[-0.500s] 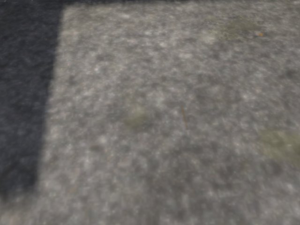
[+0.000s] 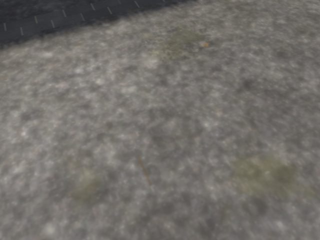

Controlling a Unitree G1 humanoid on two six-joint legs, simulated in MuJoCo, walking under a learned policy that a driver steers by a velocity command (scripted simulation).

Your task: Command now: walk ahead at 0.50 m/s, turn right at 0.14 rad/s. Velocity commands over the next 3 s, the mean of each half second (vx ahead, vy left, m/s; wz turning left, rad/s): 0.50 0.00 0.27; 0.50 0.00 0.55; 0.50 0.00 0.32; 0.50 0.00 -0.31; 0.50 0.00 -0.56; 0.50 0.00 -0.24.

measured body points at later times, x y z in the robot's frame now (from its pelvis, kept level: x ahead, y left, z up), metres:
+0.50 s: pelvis +0.28 +0.02 +0.01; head +0.31 +0.03 +0.46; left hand +0.23 +0.29 -0.13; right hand +0.49 -0.18 -0.11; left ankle +0.41 +0.16 -0.70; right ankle +0.11 -0.09 -0.71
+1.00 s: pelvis +0.57 +0.10 +0.02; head +0.59 +0.12 +0.46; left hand +0.66 +0.42 -0.06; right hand +0.73 -0.15 -0.10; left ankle +0.41 +0.14 -0.71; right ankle +0.76 +0.05 -0.71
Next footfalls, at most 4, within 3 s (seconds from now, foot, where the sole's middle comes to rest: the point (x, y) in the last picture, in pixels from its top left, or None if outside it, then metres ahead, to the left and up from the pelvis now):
0.54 left None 0.45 0.15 -0.75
1.02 right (148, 166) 0.79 0.07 -0.75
1.52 left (69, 159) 0.84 0.45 -0.75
2.06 right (89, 98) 1.22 0.39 -0.75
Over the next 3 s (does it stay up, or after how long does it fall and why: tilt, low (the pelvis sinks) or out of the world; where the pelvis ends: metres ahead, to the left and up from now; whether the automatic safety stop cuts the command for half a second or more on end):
stays up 1.53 0.52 0.02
